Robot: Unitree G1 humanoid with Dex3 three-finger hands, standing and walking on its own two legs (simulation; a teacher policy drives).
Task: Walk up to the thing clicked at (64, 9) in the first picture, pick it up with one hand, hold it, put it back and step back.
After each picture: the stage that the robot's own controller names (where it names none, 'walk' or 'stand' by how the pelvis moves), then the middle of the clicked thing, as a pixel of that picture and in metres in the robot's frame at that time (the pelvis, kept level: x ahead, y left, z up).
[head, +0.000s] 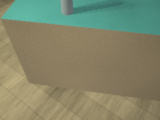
stand; out of the picture +0.90 +0.11 +0.06
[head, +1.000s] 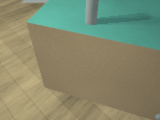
stand; (92, 2) +0.84 +0.16 +0.08
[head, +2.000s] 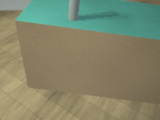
walk; (74, 1) +1.03 +0.02 +0.07
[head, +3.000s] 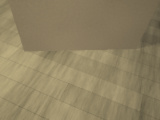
stand; out of the picture +1.38 +0.18 +0.05
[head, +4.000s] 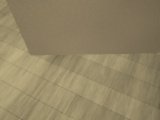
walk; out of the picture +1.19 +0.14 +0.09
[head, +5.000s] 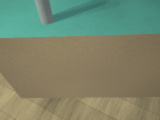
walk; (41, 0) +0.77 +0.24 +0.07
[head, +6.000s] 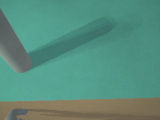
stand; (7, 44) +0.40 +0.23 +0.09
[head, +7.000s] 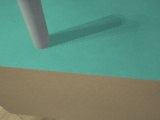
stand; (35, 19) +0.53 +0.19 +0.10
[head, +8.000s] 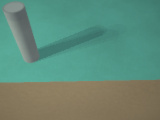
walk; (24, 36) +0.52 +0.24 +0.07
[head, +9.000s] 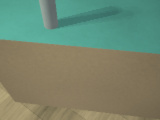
stand; (47, 2) +0.68 +0.20 +0.11
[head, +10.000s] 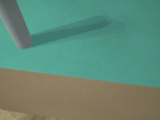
stand; (13, 20) +0.52 +0.29 +0.09
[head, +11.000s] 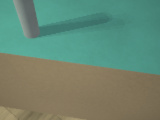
stand; (25, 9) +0.60 +0.25 +0.10
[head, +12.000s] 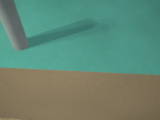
stand; (12, 23) +0.58 +0.31 +0.06
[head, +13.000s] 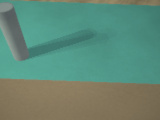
stand; (13, 34) +0.55 +0.30 +0.06
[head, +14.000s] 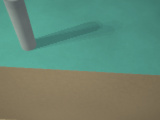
stand; (22, 24) +0.59 +0.27 +0.06
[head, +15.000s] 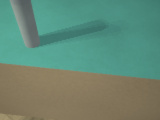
rise first; (26, 21) +0.58 +0.26 +0.06
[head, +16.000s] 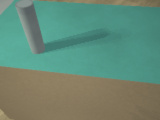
rise first; (32, 29) +0.60 +0.28 +0.06
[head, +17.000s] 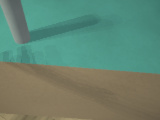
go down; (15, 15) +0.60 +0.26 +0.07
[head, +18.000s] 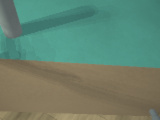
go down; (4, 6) +0.58 +0.26 +0.10
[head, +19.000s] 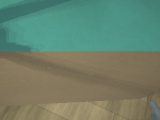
close in; out of the picture +0.59 +0.28 +0.13
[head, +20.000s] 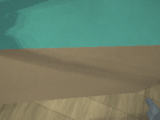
close; out of the picture +0.58 +0.28 +0.14
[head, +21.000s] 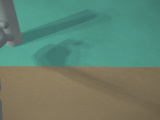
lift; (6, 14) +0.58 +0.27 +0.12
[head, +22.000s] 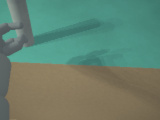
close; (21, 20) +0.63 +0.27 +0.09
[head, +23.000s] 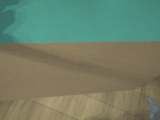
lift; out of the picture +0.62 +0.29 +0.15
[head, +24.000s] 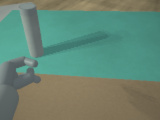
close; (32, 32) +0.62 +0.26 +0.09
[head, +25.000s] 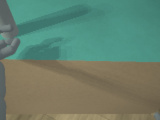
hold; out of the picture +0.60 +0.28 +0.11
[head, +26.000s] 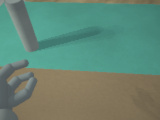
go down; (24, 26) +0.61 +0.28 +0.10
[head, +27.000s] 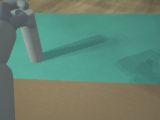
crouch; (31, 38) +0.60 +0.26 +0.08
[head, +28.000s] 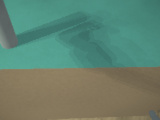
crouch; out of the picture +0.59 +0.27 +0.08
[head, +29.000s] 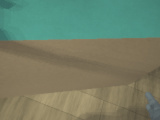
lower; out of the picture +0.61 +0.28 +0.14
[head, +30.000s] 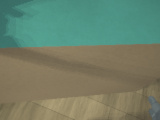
lower; out of the picture +0.60 +0.28 +0.14
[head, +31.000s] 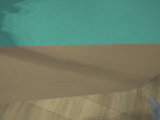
lower; out of the picture +0.60 +0.28 +0.14
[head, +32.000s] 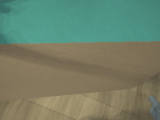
lower; out of the picture +0.61 +0.28 +0.14
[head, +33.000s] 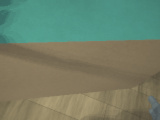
open; out of the picture +0.61 +0.29 +0.15
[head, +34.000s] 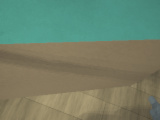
sink last; out of the picture +0.63 +0.30 +0.15
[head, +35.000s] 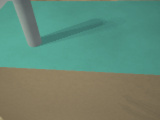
sink last; (28, 20) +0.64 +0.30 +0.11
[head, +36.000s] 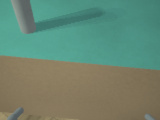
stand; (21, 5) +0.63 +0.28 +0.11
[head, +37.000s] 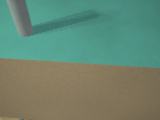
stand; (18, 8) +0.65 +0.28 +0.12
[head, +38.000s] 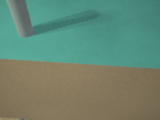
stand; (18, 9) +0.64 +0.28 +0.12
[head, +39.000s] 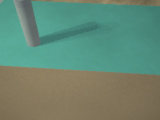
stand; (28, 22) +0.66 +0.28 +0.06
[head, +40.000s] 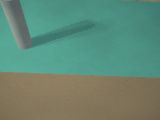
stand; (18, 23) +0.61 +0.30 +0.06
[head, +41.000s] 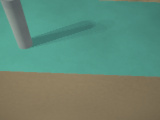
stand; (18, 23) +0.62 +0.30 +0.06
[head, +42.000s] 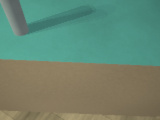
walk; (12, 8) +0.63 +0.31 +0.06
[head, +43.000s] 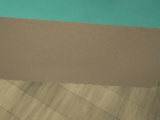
walk; out of the picture +0.80 +0.29 +0.08
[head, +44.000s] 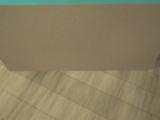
walk; out of the picture +0.97 +0.37 +0.08
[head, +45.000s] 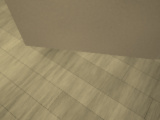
stand; out of the picture +1.21 +0.21 +0.09
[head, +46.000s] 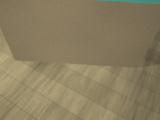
stand; out of the picture +1.23 +0.30 +0.06
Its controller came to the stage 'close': yes
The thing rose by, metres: 0.00
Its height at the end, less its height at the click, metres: +0.00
